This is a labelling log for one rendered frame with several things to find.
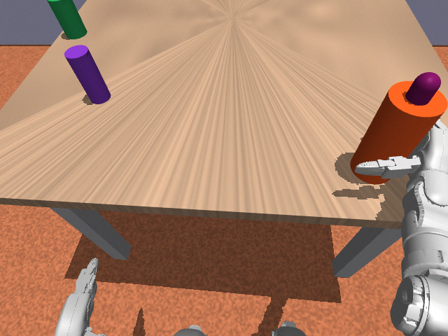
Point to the right robot hand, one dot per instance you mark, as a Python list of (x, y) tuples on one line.
[(430, 154)]

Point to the right robot arm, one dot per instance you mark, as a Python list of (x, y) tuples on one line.
[(420, 307)]

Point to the left robot hand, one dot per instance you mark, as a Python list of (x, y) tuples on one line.
[(74, 319)]

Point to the table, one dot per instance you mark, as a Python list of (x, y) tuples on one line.
[(241, 109)]

